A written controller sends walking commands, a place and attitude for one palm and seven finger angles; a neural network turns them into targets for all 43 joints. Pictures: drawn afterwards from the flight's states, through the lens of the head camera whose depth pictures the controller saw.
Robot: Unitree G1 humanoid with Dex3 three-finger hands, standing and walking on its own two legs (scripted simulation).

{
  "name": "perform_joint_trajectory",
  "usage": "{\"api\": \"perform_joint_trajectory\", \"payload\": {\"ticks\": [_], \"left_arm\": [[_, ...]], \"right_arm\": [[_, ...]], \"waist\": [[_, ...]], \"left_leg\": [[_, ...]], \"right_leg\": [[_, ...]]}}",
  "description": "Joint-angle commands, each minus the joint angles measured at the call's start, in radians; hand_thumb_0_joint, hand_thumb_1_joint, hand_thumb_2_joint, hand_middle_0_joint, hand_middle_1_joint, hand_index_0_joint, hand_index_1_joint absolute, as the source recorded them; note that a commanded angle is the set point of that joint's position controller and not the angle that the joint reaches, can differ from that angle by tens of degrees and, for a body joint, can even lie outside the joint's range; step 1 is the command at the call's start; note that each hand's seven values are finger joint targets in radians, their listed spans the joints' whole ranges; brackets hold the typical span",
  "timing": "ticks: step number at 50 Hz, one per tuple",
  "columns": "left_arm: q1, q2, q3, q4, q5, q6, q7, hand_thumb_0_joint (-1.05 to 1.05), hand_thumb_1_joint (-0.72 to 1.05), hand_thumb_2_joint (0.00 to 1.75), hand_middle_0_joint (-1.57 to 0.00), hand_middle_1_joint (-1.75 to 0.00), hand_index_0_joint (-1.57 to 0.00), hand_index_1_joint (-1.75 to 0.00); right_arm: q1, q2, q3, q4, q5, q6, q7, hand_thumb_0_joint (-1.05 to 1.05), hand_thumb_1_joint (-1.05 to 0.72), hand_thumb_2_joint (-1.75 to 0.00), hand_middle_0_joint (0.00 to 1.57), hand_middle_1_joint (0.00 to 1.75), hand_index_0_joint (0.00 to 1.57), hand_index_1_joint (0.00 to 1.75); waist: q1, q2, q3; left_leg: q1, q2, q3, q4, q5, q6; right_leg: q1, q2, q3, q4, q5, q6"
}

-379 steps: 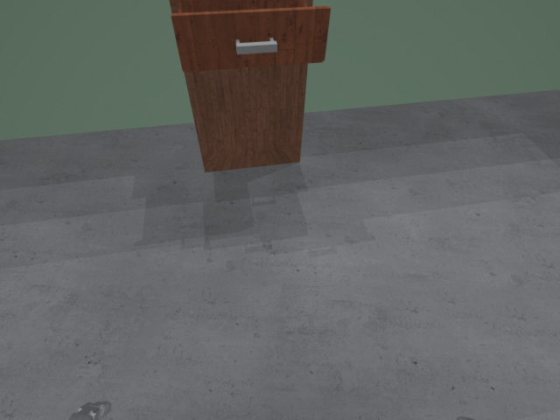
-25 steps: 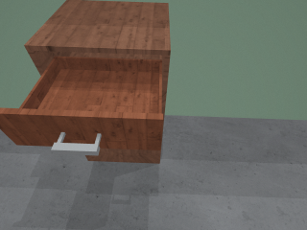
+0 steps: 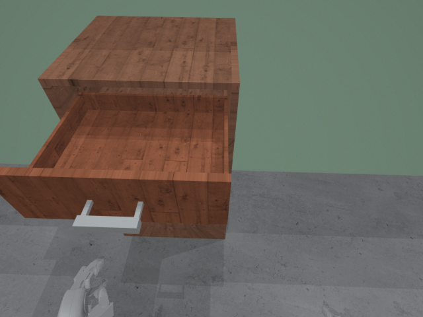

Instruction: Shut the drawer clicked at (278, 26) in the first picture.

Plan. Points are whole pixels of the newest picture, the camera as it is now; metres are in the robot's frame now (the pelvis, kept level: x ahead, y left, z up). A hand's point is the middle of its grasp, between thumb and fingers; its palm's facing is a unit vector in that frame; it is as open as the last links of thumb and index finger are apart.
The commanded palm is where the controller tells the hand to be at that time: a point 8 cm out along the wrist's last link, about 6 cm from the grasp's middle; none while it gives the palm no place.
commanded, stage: raise the hand and make a fist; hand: left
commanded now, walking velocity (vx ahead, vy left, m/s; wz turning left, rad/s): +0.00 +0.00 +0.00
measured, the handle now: (111, 215) +0.30 +0.22 +0.03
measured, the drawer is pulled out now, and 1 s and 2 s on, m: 0.29 0.29 0.29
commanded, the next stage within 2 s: bring the fist close to the handle in 1.76 s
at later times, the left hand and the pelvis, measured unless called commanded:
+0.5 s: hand (119, 314) +0.13 +0.16 +0.01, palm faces -0.04 -1.00 -0.06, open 4.8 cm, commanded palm +0.09 +0.23 +0.02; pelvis -0.05 -0.02 -0.06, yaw +0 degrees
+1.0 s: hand (95, 312) +0.12 +0.17 +0.07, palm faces +0.02 -1.00 -0.07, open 3.1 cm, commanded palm +0.07 +0.23 +0.08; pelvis -0.03 +0.00 -0.04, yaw +0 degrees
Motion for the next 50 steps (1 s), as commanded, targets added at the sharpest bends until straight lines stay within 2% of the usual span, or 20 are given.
{"api": "perform_joint_trajectory", "payload": {"ticks": [1, 3, 4, 5, 6, 7, 8, 11, 13, 16, 19, 21, 25, 26, 32, 36, 38, 46, 47, 50], "left_arm": [[0.33, -0.025, 0.07, -0.057, -0.049, -0.234, -0.139, 0.0, 0.9, 0.9, -0.36, -0.47, -0.36, -0.47], [0.364, -0.033, 0.083, -0.075, -0.093, -0.397, -0.274, 0.0, 0.9, 0.9, -0.4, -0.52, -0.4, -0.52], [0.317, 0.002, 0.113, -0.09, -0.113, -0.469, -0.332, 0.0, 0.9, 0.9, -0.42, -0.54, -0.42, -0.54], [0.275, 0.051, 0.148, -0.192, -0.126, -0.541, -0.369, 0.0, 0.9, 0.9, -0.44, -0.56, -0.44, -0.56], [0.243, 0.105, 0.179, -0.29, -0.13, -0.598, -0.39, 0.0, 0.9, 0.9, -0.46, -0.58, -0.46, -0.58], [0.2, 0.139, 0.201, -0.41, -0.144, -0.64, -0.401, 0.0, 0.9, 0.9, -0.48, -0.6, -0.48, -0.6], [0.191, 0.122, 0.196, -0.435, -0.159, -0.644, -0.396, 0.0, 0.9, 0.9, -0.5, -0.62, -0.5, -0.62], [0.079, 0.122, 0.218, -0.491, -0.19, -0.595, -0.352, 0.0, 0.9, 0.9, -0.56, -0.69, -0.56, -0.69], [-0.017, 0.098, 0.15, -0.526, -0.192, -0.552, -0.353, 0.0, 0.9, 0.9, -0.6, -0.73, -0.6, -0.73], [-0.07, 0.132, 0.094, -0.578, -0.173, -0.473, -0.377, 0.0, 0.9, 0.9, -0.66, -0.8, -0.66, -0.8], [-0.047, 0.161, 0.098, -0.587, -0.168, -0.372, -0.386, 0.0, 0.9, 0.9, -0.72, -0.86, -0.72, -0.86], [0.016, 0.212, 0.191, -0.511, -0.171, -0.301, -0.365, 0.0, 0.9, 0.9, -0.76, -0.91, -0.76, -0.91], [0.086, 0.167, 0.226, -0.526, -0.207, -0.249, -0.323, 0.0, 0.9, 0.9, -0.84, -0.99, -0.84, -0.99], [0.126, 0.187, 0.252, -0.508, -0.201, -0.243, -0.31, 0.0, 0.9, 0.9, -0.86, -1.01, -0.86, -1.01], [0.197, 0.133, 0.171, -0.612, -0.19, -0.301, -0.309, 0.0, 0.9, 0.9, -0.98, -1.14, -0.98, -1.14], [0.179, 0.145, 0.154, -0.675, -0.187, -0.334, -0.311, 0.0, 0.9, 0.9, -1.06, -1.23, -1.06, -1.23], [0.177, 0.154, 0.159, -0.711, -0.186, -0.339, -0.307, 0.0, 0.9, 0.9, -1.1, -1.27, -1.1, -1.27], [0.239, 0.148, 0.155, -0.757, -0.167, -0.261, -0.288, 0.0, 0.9, 0.9, -1.26, -1.45, -1.26, -1.45], [0.256, 0.119, 0.123, -0.777, -0.166, -0.247, -0.292, 0.0, 0.9, 0.9, -1.28, -1.47, -1.28, -1.47], [0.23, 0.144, 0.143, -0.807, -0.171, -0.206, -0.293, 0.0, 0.9, 0.9, -1.34, -1.53, -1.34, -1.53]], "right_arm": [[-0.155, -0.133, -0.088, -0.244, -0.009, -0.065, 0.018, 0.0, -0.9, -0.9, 0.2, 0.3, 0.2, 0.3], [-0.206, -0.133, -0.097, -0.295, -0.012, -0.049, 0.043, 0.0, -0.9, -0.9, 0.2, 0.3, 0.2, 0.3], [-0.22, -0.134, -0.101, -0.317, -0.011, -0.051, 0.05, 0.0, -0.9, -0.9, 0.2, 0.3, 0.2, 0.3], [-0.222, -0.133, -0.103, -0.351, -0.014, -0.059, 0.056, 0.0, -0.9, -0.9, 0.2, 0.3, 0.2, 0.3], [-0.214, -0.126, -0.101, -0.366, -0.017, -0.066, 0.063, 0.0, -0.9, -0.9, 0.2, 0.3, 0.2, 0.3], [-0.212, -0.121, -0.104, -0.398, -0.021, -0.069, 0.065, 0.0, -0.9, -0.9, 0.2, 0.3, 0.2, 0.3], [-0.205, -0.11, -0.101, -0.417, -0.02, -0.067, 0.06, 0.0, -0.9, -0.9, 0.2, 0.3, 0.2, 0.3], [-0.187, -0.117, -0.088, -0.435, -0.002, -0.047, 0.024, 0.0, -0.9, -0.9, 0.2, 0.3, 0.2, 0.3], [-0.172, -0.126, -0.07, -0.457, 0.01, -0.049, 0.0, 0.0, -0.9, -0.9, 0.2, 0.3, 0.2, 0.3], [-0.137, -0.138, -0.053, -0.465, 0.022, -0.06, -0.029, 0.0, -0.9, -0.9, 0.2, 0.3, 0.2, 0.3], [-0.125, -0.133, -0.04, -0.474, 0.027, -0.06, -0.04, 0.0, -0.9, -0.9, 0.2, 0.3, 0.2, 0.3], [-0.148, -0.126, -0.036, -0.465, 0.03, -0.049, -0.046, 0.0, -0.9, -0.9, 0.2, 0.3, 0.2, 0.3], [-0.155, -0.102, -0.031, -0.466, 0.031, -0.04, -0.044, 0.0, -0.9, -0.9, 0.2, 0.3, 0.2, 0.3], [-0.175, -0.101, -0.033, -0.459, 0.03, -0.04, -0.041, 0.0, -0.9, -0.9, 0.2, 0.3, 0.2, 0.3], [-0.146, -0.108, -0.042, -0.464, 0.032, -0.076, -0.017, 0.0, -0.9, -0.9, 0.2, 0.3, 0.2, 0.3], [-0.139, -0.121, -0.043, -0.454, 0.035, -0.109, -0.017, 0.0, -0.9, -0.9, 0.2, 0.3, 0.2, 0.3], [-0.121, -0.122, -0.045, -0.455, 0.037, -0.118, -0.018, 0.0, -0.9, -0.9, 0.2, 0.3, 0.2, 0.3], [-0.146, -0.116, -0.032, -0.468, 0.041, -0.117, -0.011, 0.0, -0.9, -0.9, 0.2, 0.3, 0.2, 0.3], [-0.138, -0.112, -0.028, -0.478, 0.042, -0.113, -0.008, 0.0, -0.9, -0.9, 0.2, 0.3, 0.2, 0.3], [-0.151, -0.11, -0.019, -0.49, 0.046, -0.11, -0.009, 0.0, -0.9, -0.9, 0.2, 0.3, 0.2, 0.3]], "waist": [[0.053, -0.171, -0.03], [0.07, -0.205, -0.104], [0.067, -0.166, -0.122], [0.075, -0.087, -0.2], [0.087, 0.056, -0.243], [0.08, 0.127, -0.337], [0.067, 0.132, -0.35], [0.01, 0.063, -0.25], [-0.03, 0.057, -0.177], [-0.052, 0.06, -0.186], [-0.034, 0.061, -0.206], [0.003, 0.036, -0.186], [0.035, 0.016, -0.178], [0.051, 0.023, -0.175], [0.027, 0.01, -0.156], [0.016, 0.018, -0.137], [0.014, 0.035, -0.171], [0.042, 0.051, -0.171], [0.039, 0.056, -0.166], [0.041, 0.048, -0.135]], "left_leg": [[-0.068, 0.012, -0.004, 0.117, 0.22, 0.014], [-0.179, 0.012, 0.019, 0.223, 0.208, -0.001], [-0.234, 0.01, 0.021, 0.268, 0.152, -0.002], [-0.249, 0.009, 0.024, 0.307, 0.131, 0.004], [-0.234, 0.011, 0.024, 0.335, 0.132, 0.007], [-0.201, 0.015, 0.028, 0.364, 0.134, 0.013], [-0.196, 0.02, 0.026, 0.385, 0.115, 0.02], [-0.286, 0.024, -0.004, 0.413, -0.068, 0.029], [-0.333, 0.025, -0.017, 0.417, -0.197, 0.034], [-0.324, 0.024, -0.026, 0.417, -0.248, 0.047], [-0.295, 0.021, -0.034, 0.38, -0.221, 0.052], [-0.299, 0.021, -0.035, 0.359, -0.206, 0.048], [-0.251, 0.021, -0.028, 0.308, -0.124, 0.041], [-0.245, 0.022, -0.028, 0.301, -0.103, 0.04], [-0.204, 0.017, -0.016, 0.276, -0.071, 0.041], [-0.175, 0.019, -0.025, 0.265, -0.094, 0.046], [-0.149, 0.017, -0.023, 0.255, -0.087, 0.046], [-0.092, 0.021, -0.03, 0.205, -0.041, 0.046], [-0.08, 0.02, -0.027, 0.198, -0.031, 0.046], [-0.079, 0.022, -0.029, 0.18, -0.045, 0.043]], "right_leg": [[-0.288, 0.083, -0.109, 0.053, 0.329, -0.016], [-0.361, 0.083, -0.102, 0.194, 0.376, -0.013], [-0.409, 0.076, -0.084, 0.238, 0.347, -0.013], [-0.422, 0.071, -0.06, 0.275, 0.316, -0.016], [-0.434, 0.069, -0.036, 0.303, 0.299, -0.025], [-0.455, 0.074, -0.028, 0.33, 0.245, -0.032], [-0.488, 0.078, -0.025, 0.339, 0.2, -0.032], [-0.578, 0.085, -0.001, 0.297, 0.005, -0.023], [-0.642, 0.08, 0.032, 0.25, -0.162, -0.02], [-0.627, 0.073, 0.072, 0.194, -0.245, -0.015], [-0.566, 0.07, 0.064, 0.171, -0.217, -0.016], [-0.524, 0.073, 0.063, 0.148, -0.219, -0.015], [-0.453, 0.068, 0.03, 0.137, -0.114, -0.009], [-0.432, 0.07, 0.023, 0.143, -0.076, -0.01], [-0.432, 0.072, -0.002, 0.141, -0.011, -0.003], [-0.448, 0.076, -0.011, 0.129, -0.044, -0.008], [-0.439, 0.077, -0.018, 0.135, -0.028, -0.011], [-0.366, 0.083, -0.051, 0.129, 0.071, -0.016], [-0.367, 0.085, -0.056, 0.13, 0.088, -0.016], [-0.354, 0.089, -0.06, 0.113, 0.085, -0.014]]}}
